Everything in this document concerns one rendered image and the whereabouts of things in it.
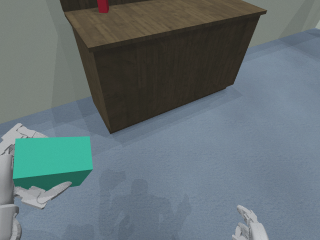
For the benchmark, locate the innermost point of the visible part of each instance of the left robot forearm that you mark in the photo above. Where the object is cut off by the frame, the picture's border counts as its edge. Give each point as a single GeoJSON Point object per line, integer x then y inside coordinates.
{"type": "Point", "coordinates": [10, 228]}

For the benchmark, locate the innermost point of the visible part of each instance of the robot left hand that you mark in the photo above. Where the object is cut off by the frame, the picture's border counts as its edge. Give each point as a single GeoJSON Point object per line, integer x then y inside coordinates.
{"type": "Point", "coordinates": [34, 196]}

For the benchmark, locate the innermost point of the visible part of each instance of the table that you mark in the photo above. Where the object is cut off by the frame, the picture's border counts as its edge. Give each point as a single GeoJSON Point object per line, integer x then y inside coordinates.
{"type": "Point", "coordinates": [147, 57]}

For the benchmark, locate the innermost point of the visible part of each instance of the sponge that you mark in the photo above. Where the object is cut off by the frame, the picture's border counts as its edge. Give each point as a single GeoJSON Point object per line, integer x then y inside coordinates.
{"type": "Point", "coordinates": [49, 161]}

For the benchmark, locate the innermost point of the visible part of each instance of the robot right hand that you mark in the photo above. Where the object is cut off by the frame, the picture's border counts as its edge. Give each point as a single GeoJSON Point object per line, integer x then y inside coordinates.
{"type": "Point", "coordinates": [254, 231]}

